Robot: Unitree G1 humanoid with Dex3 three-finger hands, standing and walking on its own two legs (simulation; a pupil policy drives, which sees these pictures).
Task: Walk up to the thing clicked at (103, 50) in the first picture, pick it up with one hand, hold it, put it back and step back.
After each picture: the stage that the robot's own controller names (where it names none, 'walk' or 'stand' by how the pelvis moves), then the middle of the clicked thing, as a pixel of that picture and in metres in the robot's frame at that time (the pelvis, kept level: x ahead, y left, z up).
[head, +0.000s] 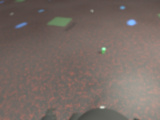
stand; (103, 50) +1.44 -0.25 -0.72
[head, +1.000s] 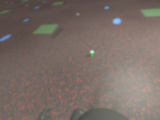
walk; (92, 53) +1.33 +0.09 -0.70
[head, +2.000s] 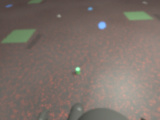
walk; (78, 70) +0.80 +0.27 -0.70
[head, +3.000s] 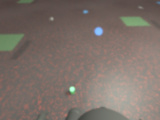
walk; (72, 90) +0.46 +0.23 -0.70
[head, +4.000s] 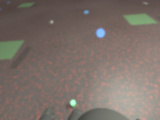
stand; (73, 103) +0.27 +0.24 -0.71
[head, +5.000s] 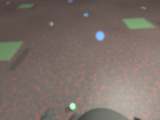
stand; (73, 106) +0.25 +0.22 -0.73
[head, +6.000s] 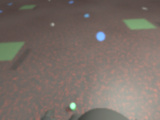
stand; (73, 106) +0.26 +0.23 -0.73
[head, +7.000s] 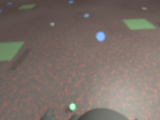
stand; (73, 107) +0.25 +0.23 -0.73
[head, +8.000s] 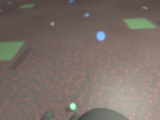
go down; (73, 107) +0.25 +0.22 -0.73
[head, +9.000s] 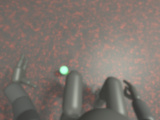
go down; (64, 70) +0.33 +0.26 -0.36
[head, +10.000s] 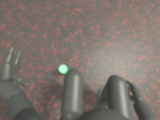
go down; (64, 69) +0.33 +0.27 -0.30
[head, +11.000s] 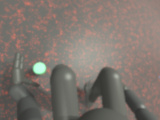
close in; (40, 69) +0.30 +0.30 -0.22
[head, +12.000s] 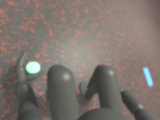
close; (32, 70) +0.31 +0.30 -0.20
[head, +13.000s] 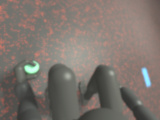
lift; (32, 69) +0.30 +0.30 -0.21
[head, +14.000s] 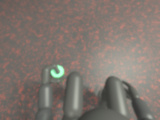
lift; (58, 74) +0.28 +0.25 -0.04
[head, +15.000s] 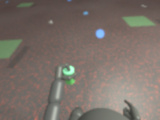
hold; (69, 75) +0.31 +0.17 +0.04
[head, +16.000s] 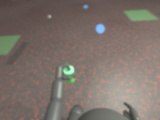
hold; (69, 74) +0.33 +0.17 +0.01
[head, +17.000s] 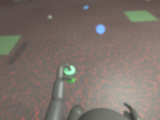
hold; (70, 74) +0.33 +0.17 +0.00
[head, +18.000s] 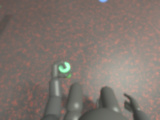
crouch; (65, 70) +0.34 +0.21 -0.06
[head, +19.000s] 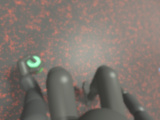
lower; (35, 65) +0.34 +0.30 -0.21
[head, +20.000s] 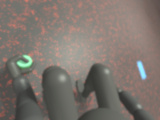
lower; (26, 65) +0.35 +0.31 -0.21
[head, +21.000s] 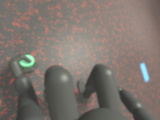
lower; (28, 64) +0.34 +0.31 -0.21
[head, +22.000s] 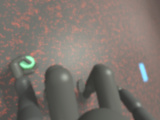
lower; (28, 65) +0.34 +0.31 -0.21
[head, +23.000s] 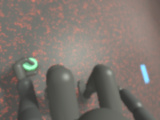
loosen; (31, 67) +0.32 +0.30 -0.21
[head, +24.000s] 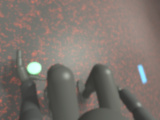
withdraw; (33, 70) +0.31 +0.28 -0.22
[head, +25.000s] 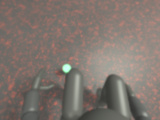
walk; (67, 69) +0.35 +0.24 -0.31
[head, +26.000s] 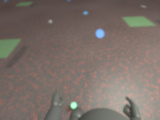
stand; (74, 106) +0.27 +0.19 -0.66
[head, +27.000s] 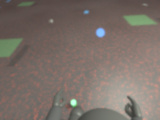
stand; (73, 103) +0.29 +0.21 -0.66
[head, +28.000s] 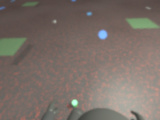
stand; (75, 103) +0.29 +0.20 -0.69
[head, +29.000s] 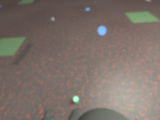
walk; (76, 99) +0.31 +0.20 -0.72
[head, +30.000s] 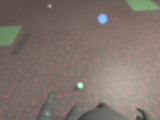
walk; (80, 86) +0.41 +0.13 -0.70
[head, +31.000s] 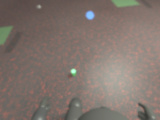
walk; (73, 72) +0.62 +0.27 -0.69
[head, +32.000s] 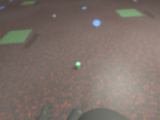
stand; (78, 65) +0.92 +0.27 -0.70
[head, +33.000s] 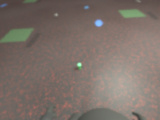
stand; (79, 66) +0.91 +0.24 -0.72
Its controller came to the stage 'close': yes
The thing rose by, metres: 0.72
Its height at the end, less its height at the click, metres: +0.00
